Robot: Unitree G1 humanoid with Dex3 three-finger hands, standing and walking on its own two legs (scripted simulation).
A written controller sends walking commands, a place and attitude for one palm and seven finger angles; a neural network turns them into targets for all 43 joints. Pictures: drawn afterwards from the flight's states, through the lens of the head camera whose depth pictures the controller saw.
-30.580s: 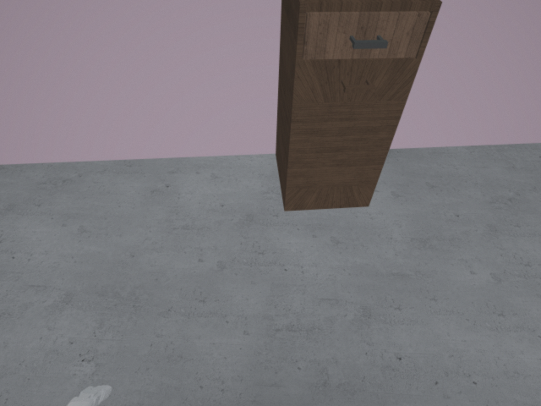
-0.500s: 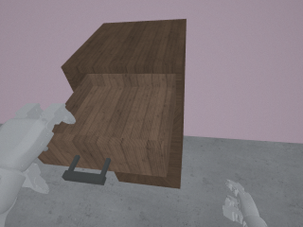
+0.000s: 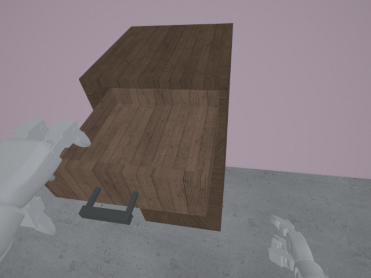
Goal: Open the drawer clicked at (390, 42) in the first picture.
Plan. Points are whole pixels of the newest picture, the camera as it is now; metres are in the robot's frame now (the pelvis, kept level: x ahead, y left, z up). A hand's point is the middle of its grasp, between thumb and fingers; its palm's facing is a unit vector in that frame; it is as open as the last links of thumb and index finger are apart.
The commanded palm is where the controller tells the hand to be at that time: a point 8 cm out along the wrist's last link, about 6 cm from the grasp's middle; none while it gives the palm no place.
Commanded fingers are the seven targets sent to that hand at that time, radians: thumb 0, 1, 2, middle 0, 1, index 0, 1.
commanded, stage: draw the hand back to the body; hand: left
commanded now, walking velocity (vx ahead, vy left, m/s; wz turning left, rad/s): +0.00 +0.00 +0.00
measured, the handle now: (110, 204) +0.23 +0.21 +0.07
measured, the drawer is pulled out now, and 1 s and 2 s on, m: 0.30 0.30 0.30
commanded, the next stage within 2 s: step back with the hand held close in 1.36 s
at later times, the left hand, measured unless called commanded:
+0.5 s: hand (60, 171) +0.20 +0.22 +0.23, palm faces +0.34 -0.67 -0.65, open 13.7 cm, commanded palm +0.14 +0.26 +0.26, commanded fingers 0.00 -0.22 0.42 -0.28 -1.02 -0.28 -1.02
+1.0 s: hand (71, 149) +0.23 +0.21 +0.24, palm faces +0.42 -0.79 -0.44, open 10.0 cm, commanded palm +0.17 +0.26 +0.26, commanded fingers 0.00 0.65 0.80 -0.22 -0.46 -0.22 -0.46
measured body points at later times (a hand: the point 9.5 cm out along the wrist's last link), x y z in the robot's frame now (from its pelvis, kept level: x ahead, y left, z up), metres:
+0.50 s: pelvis +0.00 +0.00 +0.00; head +0.00 -0.04 +0.45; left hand +0.17 +0.25 +0.26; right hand +0.22 -0.20 -0.08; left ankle +0.01 +0.12 -0.74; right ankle -0.01 -0.12 -0.74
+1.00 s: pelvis +0.03 -0.01 +0.00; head +0.03 -0.04 +0.45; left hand +0.20 +0.25 +0.26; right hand +0.22 -0.24 -0.08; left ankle +0.01 +0.12 -0.74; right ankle -0.01 -0.12 -0.74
